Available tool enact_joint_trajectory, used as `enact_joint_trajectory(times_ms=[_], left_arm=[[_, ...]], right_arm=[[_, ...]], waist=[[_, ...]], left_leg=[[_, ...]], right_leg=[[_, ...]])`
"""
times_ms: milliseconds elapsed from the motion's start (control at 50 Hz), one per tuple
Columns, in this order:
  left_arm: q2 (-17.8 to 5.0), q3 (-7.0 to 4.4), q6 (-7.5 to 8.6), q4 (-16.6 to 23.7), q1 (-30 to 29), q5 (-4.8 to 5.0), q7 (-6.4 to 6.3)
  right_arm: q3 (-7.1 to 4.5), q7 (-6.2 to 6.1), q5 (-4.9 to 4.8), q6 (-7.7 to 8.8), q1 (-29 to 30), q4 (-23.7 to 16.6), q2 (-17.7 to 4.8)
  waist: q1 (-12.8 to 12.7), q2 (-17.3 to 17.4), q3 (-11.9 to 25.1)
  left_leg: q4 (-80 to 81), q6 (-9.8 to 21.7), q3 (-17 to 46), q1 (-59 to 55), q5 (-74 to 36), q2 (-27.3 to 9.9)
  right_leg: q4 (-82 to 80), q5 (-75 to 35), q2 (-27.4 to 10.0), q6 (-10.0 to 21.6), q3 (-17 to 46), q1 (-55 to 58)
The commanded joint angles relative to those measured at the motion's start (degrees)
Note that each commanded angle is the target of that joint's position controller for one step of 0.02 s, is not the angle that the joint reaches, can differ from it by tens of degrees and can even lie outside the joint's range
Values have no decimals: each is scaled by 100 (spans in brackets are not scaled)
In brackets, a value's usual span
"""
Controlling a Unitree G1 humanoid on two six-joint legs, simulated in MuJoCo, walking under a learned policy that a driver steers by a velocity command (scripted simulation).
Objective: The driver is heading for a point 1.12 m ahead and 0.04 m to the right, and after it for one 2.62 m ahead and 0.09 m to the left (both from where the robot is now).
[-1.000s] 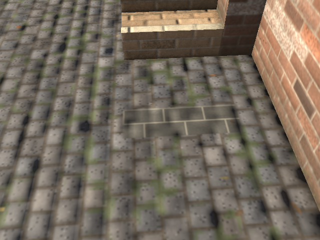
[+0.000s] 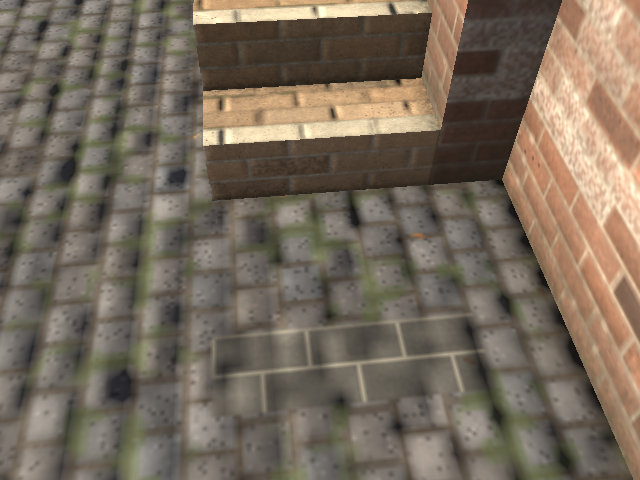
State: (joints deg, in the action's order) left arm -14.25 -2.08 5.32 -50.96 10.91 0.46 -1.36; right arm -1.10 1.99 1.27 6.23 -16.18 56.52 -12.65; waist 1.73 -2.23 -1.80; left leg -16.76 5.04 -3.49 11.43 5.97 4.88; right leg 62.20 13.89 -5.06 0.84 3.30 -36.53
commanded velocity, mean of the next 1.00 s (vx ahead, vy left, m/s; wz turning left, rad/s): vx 0.14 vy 0.00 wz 0.00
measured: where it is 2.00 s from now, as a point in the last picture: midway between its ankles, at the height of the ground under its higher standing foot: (317, 399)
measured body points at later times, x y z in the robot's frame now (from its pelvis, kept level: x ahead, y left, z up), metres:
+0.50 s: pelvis +0.12 -0.04 -0.01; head +0.14 -0.04 +0.44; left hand +0.22 +0.20 -0.15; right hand +0.14 -0.29 -0.17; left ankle +0.05 +0.08 -0.74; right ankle +0.17 -0.14 -0.74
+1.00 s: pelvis +0.19 -0.07 -0.01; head +0.20 -0.08 +0.44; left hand +0.23 +0.19 -0.15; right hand +0.19 -0.32 -0.17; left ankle +0.08 +0.07 -0.66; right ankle +0.19 -0.15 -0.74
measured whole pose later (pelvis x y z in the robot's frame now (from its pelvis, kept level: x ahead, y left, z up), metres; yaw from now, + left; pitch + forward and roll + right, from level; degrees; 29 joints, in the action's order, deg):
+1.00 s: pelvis +0.19 -0.07 -0.01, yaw +1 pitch +0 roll +0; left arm -12.3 -3.9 6.5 -58.8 15.1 0.9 1.3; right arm -2.0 -0.5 -2.2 5.2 -20.7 61.6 -12.7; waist -0.5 1.6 -0.6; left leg -63.5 2.7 2.3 17.9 24.3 -1.0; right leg 30.7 17.3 2.4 4.1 -4.1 -13.4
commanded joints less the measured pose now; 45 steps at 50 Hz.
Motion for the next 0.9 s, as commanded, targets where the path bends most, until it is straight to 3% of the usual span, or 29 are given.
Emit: enact_joint_trajectory(times_ms=[20, 100, 140, 180, 200, 220, 240, 260, 300, 340, 360, 380, 440, 500, 640, 660, 700, 720, 760, 800, 820, 860, 880, 900], left_arm=[[-50, -4, -89, 51, 684, -89, -45], [-174, -7, -171, 181, -9, -41, -13], [-297, -42, -180, 240, -177, -60, 0], [-394, -106, -143, 133, 32, -123, 5], [-650, -184, -129, 65, 226, -162, -26], [-956, -235, -158, 59, 360, -173, -56], [-667, -161, -222, -25, 331, -166, -54], [-262, -74, -241, -22, 321, -134, -7], [-293, -60, -265, 44, -68, -125, 32], [-372, -77, -292, 190, -627, -72, 23], [-355, -84, -289, 160, -579, -62, 23], [-364, -96, -268, 61, -403, -58, 20], [-341, -124, -218, -114, -121, -1, 3], [-292, -141, -270, -195, -122, -6, 7], [-228, -171, -419, -350, -239, -12, -5], [-172, -163, -436, -444, -132, -14, -8], [-275, -218, -465, -509, -85, 49, -20], [-279, -222, -429, -486, -156, 58, -20], [-171, -199, -238, -376, -469, 98, 31], [-36, -161, -32, -242, -746, 115, 131], [-63, -163, 32, -217, -786, 102, 171], [-55, -182, 93, -309, -482, 142, 225], [-106, -234, 89, -493, 13, 170, 231], [-320, -353, 69, -743, 721, 154, 224]], right_arm=[[-84, -131, 2, 57, 471, -346, -722], [-116, -205, -85, -84, 82, -146, -919], [-112, -217, -125, -145, 97, -79, -888], [-78, -241, -224, -188, 187, -53, -755], [-38, -250, -184, -175, -90, 6, -615], [8, -249, -36, -131, -630, 76, -446], [109, -268, -44, -159, -1081, 243, -40], [87, -320, -82, -249, -830, 222, -220], [34, -390, -107, -460, -379, 155, -391], [45, -390, -41, -606, -369, 209, -416], [19, -388, -54, -605, -324, 278, -510], [16, -392, -68, -579, -340, 331, -497], [11, -380, -85, -473, -369, 442, -476], [19, -378, -107, -464, -312, 498, -404], [24, -422, -101, -542, -406, 623, -326], [33, -423, -104, -542, -560, 703, -268], [-23, -439, -174, -536, -553, 685, -421], [-43, -451, -204, -494, -564, 636, -475], [-97, -448, -252, -334, -876, 638, -632], [-223, -428, -281, -185, -865, 635, -976], [-226, -409, -276, -131, -833, 606, -899], [-219, -343, -298, -104, -701, 530, -787], [-211, -310, -301, -119, -456, 435, -780], [-208, -292, -281, -111, -224, 323, -785]], waist=[[-434, 549, 357], [-115, 601, 497], [-107, 639, 443], [-274, 512, 499], [-239, 227, 623], [82, -313, 943], [223, -1052, 1175], [62, -862, 1112], [106, -550, 867], [232, -387, 465], [118, -165, 202], [67, -45, 193], [-34, 173, 508], [-77, 257, 610], [-77, 240, 254], [-62, 228, 352], [-102, 384, -57], [-75, 448, -365], [94, 696, -750], [77, 1263, -1010], [46, 1179, -995], [-177, 1009, -821], [-449, 938, -664], [-755, 765, -365]], left_leg=[[482, 867, 341, 783, -3604, -1309], [295, 783, 545, 249, -2668, -1485], [57, 731, 746, 55, -2246, -1600], [-467, 479, 816, -25, -1521, -1393], [-844, 218, 745, 72, -983, -1093], [-1320, -9, 522, 549, 365, -656], [-1669, -268, 280, 925, 1647, -445], [-1808, -385, 298, 919, 1875, -479], [-1531, -422, 360, 717, 1524, -591], [-973, -375, 380, 346, 1186, -668], [-945, -359, 342, 419, 1204, -622], [-912, -343, 346, 432, 1097, -621], [-893, -375, 405, 402, 524, -679], [-935, -401, 384, 360, 333, -674], [-866, -383, 373, 412, 551, -673], [-790, -349, 336, 375, 1130, -642], [-669, -87, 486, 686, 2642, -695], [-522, 77, 709, 794, 3171, -835], [-52, 439, 1495, 487, 3516, -1365], [398, 853, 2622, -150, 2865, -2334], [297, 893, 2671, -326, 2165, -2472], [-29, 679, 2167, -344, 1306, -2270], [-304, 459, 1706, 132, 958, -1936], [-997, 228, 1219, 665, 67, -1513]], right_leg=[[-1217, -897, -14, -144, -183, 1117], [-2366, -1387, 140, -182, -157, 1373], [-2771, -1131, 194, -99, -123, 1464], [-3656, -1463, 311, 75, -217, 2012], [-3920, -2801, 16, 199, 72, 2570], [-3553, -4298, -571, 510, 571, 3406], [-3589, -4020, -1008, 1147, 1018, 3634], [-3841, -2938, -1048, 1303, 1326, 3350], [-4111, -1208, -780, 1029, 1293, 2706], [-4219, 83, -347, 580, 768, 1961], [-4129, 32, -61, 421, 462, 1902], [-3951, -427, 47, 376, 341, 2048], [-3447, -2158, 107, 512, 165, 2688], [-3284, -2531, 118, 596, 115, 2894], [-3359, -1842, 229, 506, 18, 2698], [-3398, -1095, 298, 492, -40, 2749], [-3340, 1266, 514, 493, -175, 2360], [-3318, 1895, 568, 489, -181, 1994], [-2852, 1691, 659, 450, -315, 1217], [-2074, 681, 601, 423, -611, 416], [-1989, 689, 478, 469, -556, 287], [-2522, 747, 482, 550, -682, 856], [-3023, 580, 627, 601, -775, 1897], [-3243, 257, 652, 666, -548, 3038]])
Velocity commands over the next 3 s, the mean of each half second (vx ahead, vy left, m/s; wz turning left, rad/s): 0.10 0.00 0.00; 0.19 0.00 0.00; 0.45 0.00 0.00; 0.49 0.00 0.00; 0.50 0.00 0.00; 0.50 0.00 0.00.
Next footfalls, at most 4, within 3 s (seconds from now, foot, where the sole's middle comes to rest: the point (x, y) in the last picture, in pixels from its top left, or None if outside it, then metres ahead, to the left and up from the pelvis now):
0.20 right None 0.23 -0.15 -0.78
1.44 left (272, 444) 0.56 0.11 -0.78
1.98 right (357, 332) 0.83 -0.09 -0.78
2.48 left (273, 257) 1.07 0.11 -0.78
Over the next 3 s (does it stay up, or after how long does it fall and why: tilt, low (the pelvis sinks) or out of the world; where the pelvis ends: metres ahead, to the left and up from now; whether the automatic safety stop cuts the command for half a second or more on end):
stays up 1.08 0.04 -0.01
